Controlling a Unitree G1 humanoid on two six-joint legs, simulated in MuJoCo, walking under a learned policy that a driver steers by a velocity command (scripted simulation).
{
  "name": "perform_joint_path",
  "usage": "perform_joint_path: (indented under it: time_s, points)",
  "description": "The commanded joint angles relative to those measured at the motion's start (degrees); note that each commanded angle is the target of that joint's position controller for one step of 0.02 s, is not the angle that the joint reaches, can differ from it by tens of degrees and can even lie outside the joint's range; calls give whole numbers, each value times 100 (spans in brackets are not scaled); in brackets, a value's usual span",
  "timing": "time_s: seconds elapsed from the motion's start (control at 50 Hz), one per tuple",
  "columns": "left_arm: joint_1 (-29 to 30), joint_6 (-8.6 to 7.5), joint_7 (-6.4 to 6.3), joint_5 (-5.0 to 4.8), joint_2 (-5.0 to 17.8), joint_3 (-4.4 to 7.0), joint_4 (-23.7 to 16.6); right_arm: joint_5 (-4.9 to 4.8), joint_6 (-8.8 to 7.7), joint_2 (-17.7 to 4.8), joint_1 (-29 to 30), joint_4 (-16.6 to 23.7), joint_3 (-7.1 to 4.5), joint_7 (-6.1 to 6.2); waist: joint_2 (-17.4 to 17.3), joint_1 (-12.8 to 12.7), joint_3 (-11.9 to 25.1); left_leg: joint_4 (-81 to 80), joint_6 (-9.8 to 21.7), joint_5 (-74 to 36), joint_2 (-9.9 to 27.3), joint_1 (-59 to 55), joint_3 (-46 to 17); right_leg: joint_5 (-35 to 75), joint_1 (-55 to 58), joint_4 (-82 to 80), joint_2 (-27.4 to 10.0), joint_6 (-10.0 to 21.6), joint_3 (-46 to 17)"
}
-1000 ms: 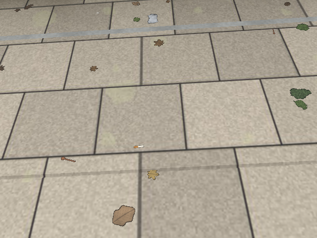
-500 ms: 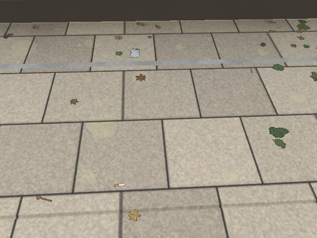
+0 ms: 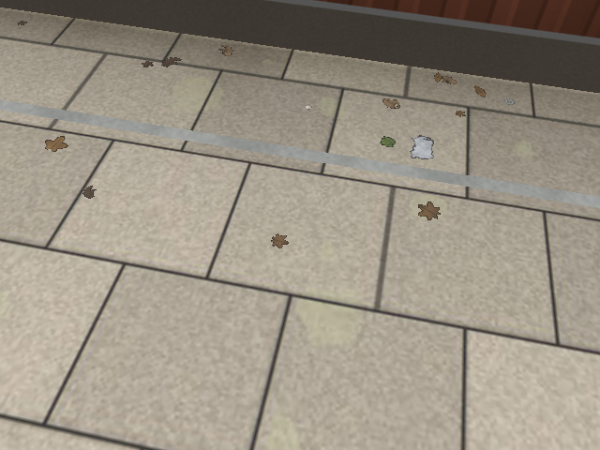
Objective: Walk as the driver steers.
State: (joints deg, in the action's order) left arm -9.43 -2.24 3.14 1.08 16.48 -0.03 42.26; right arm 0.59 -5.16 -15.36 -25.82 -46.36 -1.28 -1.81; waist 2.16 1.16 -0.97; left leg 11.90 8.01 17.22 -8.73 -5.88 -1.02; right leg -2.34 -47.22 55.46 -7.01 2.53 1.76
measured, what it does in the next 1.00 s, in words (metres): walks ahead, turning right: right foot, then left foot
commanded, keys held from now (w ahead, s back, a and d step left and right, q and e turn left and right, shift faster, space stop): w+e+shift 0.90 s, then w+shift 0.06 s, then w+q+shift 0.04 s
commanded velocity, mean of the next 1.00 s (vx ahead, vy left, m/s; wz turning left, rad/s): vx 0.99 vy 0.00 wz -0.79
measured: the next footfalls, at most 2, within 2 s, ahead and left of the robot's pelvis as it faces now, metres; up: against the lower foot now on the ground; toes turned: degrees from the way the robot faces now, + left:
right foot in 0.16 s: +0.37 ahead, -0.03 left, +0.00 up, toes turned -8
left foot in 0.58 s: +0.82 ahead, +0.06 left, +0.00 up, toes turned -31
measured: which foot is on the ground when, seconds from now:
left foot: down 0.00-0.14, up 0.16-0.56, down 0.58-1.00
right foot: up 0.00-0.14, down 0.16-0.56, up 0.58-1.00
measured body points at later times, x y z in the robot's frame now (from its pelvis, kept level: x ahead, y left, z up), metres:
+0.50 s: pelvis +0.49 -0.01 +0.00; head +0.52 -0.02 +0.45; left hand +0.53 +0.28 -0.12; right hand +0.71 -0.27 -0.03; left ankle +0.75 +0.11 -0.68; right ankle +0.33 -0.03 -0.73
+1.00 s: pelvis +0.90 -0.18 -0.03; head +0.93 -0.21 +0.42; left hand +1.25 -0.27 -0.06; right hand +0.64 -0.28 -0.15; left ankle +0.80 +0.08 -0.71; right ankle +0.99 -0.33 -0.72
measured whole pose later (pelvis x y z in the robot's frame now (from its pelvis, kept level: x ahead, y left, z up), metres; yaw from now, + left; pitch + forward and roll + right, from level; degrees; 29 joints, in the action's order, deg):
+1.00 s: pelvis +0.90 -0.18 -0.03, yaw -49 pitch +2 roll +2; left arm 5.6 -1.3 5.1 2.6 16.9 0.0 34.1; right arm 1.9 -5.2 -15.1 -32.2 -53.3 -1.2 1.1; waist 2.4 4.8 -2.0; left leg 20.2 -3.9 26.2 1.7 -14.8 17.5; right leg -5.2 -37.8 41.3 2.2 11.1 7.8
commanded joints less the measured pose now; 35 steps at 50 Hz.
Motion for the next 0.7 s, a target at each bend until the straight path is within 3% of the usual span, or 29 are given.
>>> perform_joint_path:
  time_s: [0.02, 0.06, 0.1, 0.14, 0.16, 0.18, 0.2, 0.22, 0.24, 0.26, 0.3, 0.32, 0.34, 0.38, 0.42, 0.48, 0.52, 0.54, 0.56, 0.58, 0.6, 0.62, 0.64, 0.66, 0.68, 0.7]
  points:
    - [881, -127, 74, -112, 170, -18, -472, 4, -227, -745, -85, 117, -150, 79, -382, 109, -735, -915, -493, -4838, 1263, 1059, 419, 862, 784, -1123, 485, 249, 529]
    - [768, -151, 82, -99, 289, 0, -351, 20, -287, -815, -17, 39, -135, 168, -465, -31, -441, -915, -697, -6353, 1379, 573, 653, 1310, 1486, -1687, 852, 434, 816]
    - [-59, -82, 45, -104, 559, 81, -12, 109, -242, -1123, 258, 65, -226, 349, -830, -520, 195, -40, -922, -8447, 1580, -207, 890, 1117, 2268, -1766, 1321, 492, 972]
    - [-1950, -7, -46, -90, 1037, 296, 564, 256, -47, -1369, 755, 168, -335, 490, -920, -1514, 949, 2494, -1045, -9550, 1733, -75, 927, 472, 3980, -1672, 1641, 672, 891]
    - [-3325, 18, -115, -115, 1267, 455, 925, 252, 50, -1512, 1450, 299, -405, 527, -775, -2343, 1056, 5036, -1050, -8786, 1506, 652, 991, 367, 4937, -2243, 1217, 1122, 287]
    - [-3622, 69, -200, -155, 1236, 499, 1205, 274, -3, -883, 1980, 405, -246, 403, 305, -2230, 631, 7639, -865, -2492, 487, 2518, 885, -6, 5708, -2099, 926, 1279, -247]
    - [-2555, 69, -250, 7, 1444, 556, 986, 62, -100, -16, 1274, 939, -3, 285, 1804, -777, 874, 9475, -1172, 1176, -32, 5270, -76, 327, 6976, -2154, -119, 2359, -3130]
    - [-2031, 77, -254, -2, 1328, 586, 669, 76, -235, -265, 959, 1119, 128, 235, 952, -678, 1480, 9127, -972, 890, 303, 5746, -869, -1879, 7054, -3654, -756, 2760, -4987]
    - [-1751, 70, -282, -19, 915, 541, 584, 191, -310, -653, 1310, 1040, 116, 173, -362, -565, 742, 8369, -782, 302, 668, 5581, -956, -2914, 5995, -4276, -685, 2450, -4912]
    - [-1512, 48, -275, -10, 688, 481, 606, 278, -317, -704, 1476, 1040, 117, 142, -1044, -231, 115, 7615, -699, 50, 877, 5151, -758, -2740, 4761, -4504, -448, 2098, -4402]
    - [-1413, -129, -324, -25, 705, 429, 646, 459, -53, -566, 1605, 1146, 201, 123, -1105, 143, -482, 6812, -890, 210, 1174, 4607, -633, -1950, 3227, -4584, 101, 1863, -3516]
    - [-1355, -213, -303, -40, 755, 421, 639, 468, 78, -499, 1654, 1214, 248, 111, -982, 251, -640, 6193, -981, 235, 1324, 4338, -477, -1893, 2580, -4711, 308, 1800, -3171]
    - [-1295, -280, -278, -54, 881, 463, 580, 451, 131, -470, 1911, 1343, 284, 97, -848, 203, -719, 5545, -1063, -37, 1408, 4075, -262, -1602, 2126, -4859, 524, 1779, -2862]
    - [-1366, -329, -273, -81, 918, 522, 543, 292, 110, -422, 2640, 1633, 345, 52, -475, -84, -788, 4127, -1195, -980, 1480, 3538, -44, -747, 1728, -4964, 753, 1639, -2472]
    - [-1549, -331, -228, -169, 942, 579, 564, 150, 99, -233, 3108, 1775, 403, 39, -200, -462, -604, 2975, -1175, -2058, 1311, 3068, 106, 10, 2042, -4827, 915, 1308, -2280]
    - [-1782, -280, -214, -160, 1106, 683, 579, 92, 62, -349, 3258, 1836, 349, 81, 96, -746, -227, 2118, -1059, -2333, 1028, 2922, 103, 1222, 3269, -4283, 758, 1064, -2417]
    - [-1737, -257, -272, -124, 1198, 730, 544, 117, 4, -588, 2933, 1741, 241, 145, 144, -593, 120, 1589, -981, -1867, 799, 2362, 10, 2195, 3900, -3489, 710, 817, -2529]
    - [-1632, -264, -266, -76, 1364, 765, 518, 94, -31, -867, 2309, 1563, 111, 208, 86, -255, 602, 1571, -906, -1333, 673, 1682, -5, 2829, 4103, -2609, 745, 686, -2462]
    - [-1295, -296, -238, -68, 1499, 795, 433, 91, -73, -1098, 1244, 1312, -17, 281, 49, 414, 1167, 1624, -814, -1038, 873, 456, -119, 2649, 3690, -1357, 904, 566, -2351]
    - [-1023, -378, -235, -61, 1074, 686, 258, 208, -98, -1534, -143, 1067, -218, 404, -313, 1004, 1904, 1835, -636, 603, 1836, -977, -936, 1308, 2810, 355, 1117, 546, -1994]
    - [-1562, -389, -269, -323, 25, 416, -35, 490, -76, -1923, -267, 1026, -323, 411, -2021, 494, 2615, 1022, -156, 2074, 3713, -2370, -3890, -2912, 977, 2110, 1642, 379, -1294]
    - [-1445, -295, -293, -236, 402, 352, -145, 346, 12, -1823, 205, 1009, -417, 369, -2193, 328, 2462, 341, 120, 3199, 3724, -1924, -5169, -2345, 167, 2732, 1163, 459, -939]
    - [-812, -199, -289, -85, 731, 420, -75, 288, 35, -1149, 732, 1091, -294, 342, -1260, 392, 1419, 304, -16, 2993, 3290, -1025, -3995, -1681, -51, 2629, 805, 453, -754]
    - [-500, -149, -210, -2, 752, 441, -110, 265, 47, -817, 885, 994, -216, 303, -672, 341, 835, 372, -126, 1730, 2993, -310, -2914, -1360, 61, 2328, 614, 407, -660]
    - [-224, -93, -115, 57, 674, 442, -169, 280, 45, -693, 748, 816, -182, 294, -494, 312, 503, 321, -262, 691, 2713, 143, -2100, -1314, 178, 2167, 462, 372, -652]
    - [-217, -10, -23, 97, 504, 408, -284, 253, 8, -587, 565, 609, -147, 295, -773, 171, 347, 290, -306, 149, 2620, 420, -1625, -1317, 225, 2108, 355, 336, -653]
